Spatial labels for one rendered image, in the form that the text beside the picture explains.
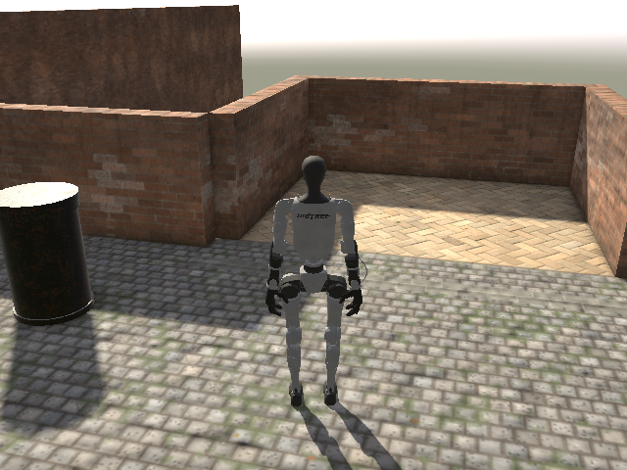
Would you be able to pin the left robot forearm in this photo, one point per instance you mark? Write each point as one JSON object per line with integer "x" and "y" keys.
{"x": 274, "y": 268}

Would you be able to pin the left robot foot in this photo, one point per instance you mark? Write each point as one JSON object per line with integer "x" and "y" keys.
{"x": 296, "y": 398}

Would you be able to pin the right robot forearm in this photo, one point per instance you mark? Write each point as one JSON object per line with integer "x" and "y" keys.
{"x": 353, "y": 271}

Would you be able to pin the robot right hand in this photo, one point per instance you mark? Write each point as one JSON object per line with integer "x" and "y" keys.
{"x": 356, "y": 303}

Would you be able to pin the robot torso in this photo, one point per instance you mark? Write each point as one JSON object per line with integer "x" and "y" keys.
{"x": 313, "y": 228}

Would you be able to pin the left robot upper arm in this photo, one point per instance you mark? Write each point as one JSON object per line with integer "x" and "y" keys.
{"x": 282, "y": 208}

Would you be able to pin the robot left hand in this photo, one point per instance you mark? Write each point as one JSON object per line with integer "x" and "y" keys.
{"x": 272, "y": 304}

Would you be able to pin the right robot upper arm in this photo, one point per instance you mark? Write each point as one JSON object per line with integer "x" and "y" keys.
{"x": 345, "y": 208}

